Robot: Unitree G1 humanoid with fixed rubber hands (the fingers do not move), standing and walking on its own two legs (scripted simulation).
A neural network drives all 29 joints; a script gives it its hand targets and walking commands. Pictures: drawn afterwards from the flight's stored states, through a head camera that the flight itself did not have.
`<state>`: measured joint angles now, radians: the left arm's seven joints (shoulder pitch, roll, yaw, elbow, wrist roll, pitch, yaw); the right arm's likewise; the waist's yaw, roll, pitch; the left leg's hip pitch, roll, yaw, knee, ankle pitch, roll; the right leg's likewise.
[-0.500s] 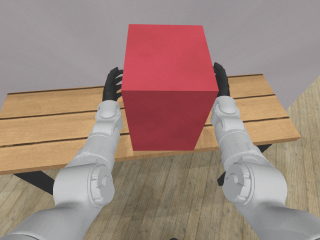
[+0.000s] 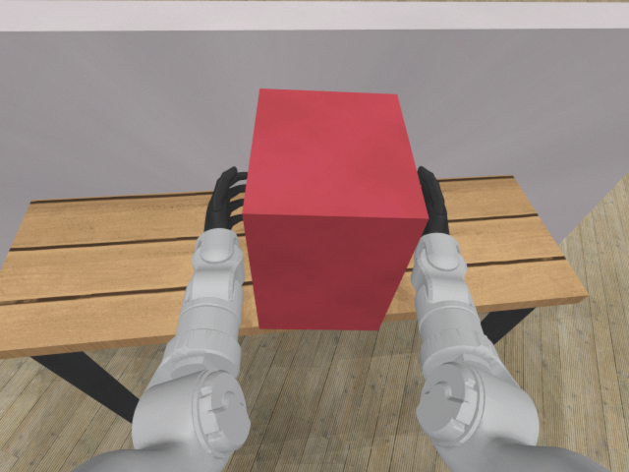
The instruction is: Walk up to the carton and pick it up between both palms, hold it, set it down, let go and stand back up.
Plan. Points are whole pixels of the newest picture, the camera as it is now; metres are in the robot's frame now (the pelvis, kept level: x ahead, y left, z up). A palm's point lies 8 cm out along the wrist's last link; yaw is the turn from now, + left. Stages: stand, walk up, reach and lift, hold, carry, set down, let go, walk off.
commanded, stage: reach and lift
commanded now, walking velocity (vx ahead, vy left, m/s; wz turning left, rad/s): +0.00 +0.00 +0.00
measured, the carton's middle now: (323, 219) +0.44 +0.00 +0.05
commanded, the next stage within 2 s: none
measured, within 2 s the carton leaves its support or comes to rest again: leaves its support in 1.50 s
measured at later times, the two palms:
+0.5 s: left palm (222, 230) +0.39 +0.14 +0.08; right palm (432, 231) +0.39 -0.14 +0.09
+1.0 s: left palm (222, 229) +0.39 +0.13 +0.08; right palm (432, 231) +0.39 -0.14 +0.09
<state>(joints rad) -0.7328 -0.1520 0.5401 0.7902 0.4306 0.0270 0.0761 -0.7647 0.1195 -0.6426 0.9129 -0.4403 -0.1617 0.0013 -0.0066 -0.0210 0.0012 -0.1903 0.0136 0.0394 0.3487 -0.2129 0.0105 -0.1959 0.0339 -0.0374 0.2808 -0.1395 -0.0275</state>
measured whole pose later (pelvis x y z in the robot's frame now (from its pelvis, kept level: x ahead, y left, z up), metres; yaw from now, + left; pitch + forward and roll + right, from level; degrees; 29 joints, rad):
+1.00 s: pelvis -0.01 +0.00 +0.00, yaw +1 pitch +3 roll -1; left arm -0.72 -0.15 0.53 0.78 0.41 0.05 0.08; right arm -0.75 0.12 -0.62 0.91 -0.42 -0.17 0.00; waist -0.02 -0.02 -0.01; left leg -0.19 0.01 0.05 0.32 -0.19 0.02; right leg -0.20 0.02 -0.07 0.27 -0.13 -0.03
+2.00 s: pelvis -0.02 +0.00 +0.00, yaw +2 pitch -3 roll -1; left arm -0.70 -0.07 0.37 0.60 0.30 0.28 0.10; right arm -0.80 0.04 -0.32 0.97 -0.11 -0.11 -0.09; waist -0.05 -0.06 0.01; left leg -0.10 0.01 0.04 0.33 -0.17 0.01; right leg -0.08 0.01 -0.11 0.24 -0.10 -0.03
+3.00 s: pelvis -0.04 +0.00 +0.00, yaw +2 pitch -8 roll -1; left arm -0.87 -0.02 0.39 0.42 0.37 0.73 0.03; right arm -0.96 -0.04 -0.13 0.86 0.13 0.27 -0.17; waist -0.10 -0.05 0.01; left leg -0.02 0.00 0.04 0.33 -0.16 0.03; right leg -0.02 0.00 -0.09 0.27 -0.11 -0.02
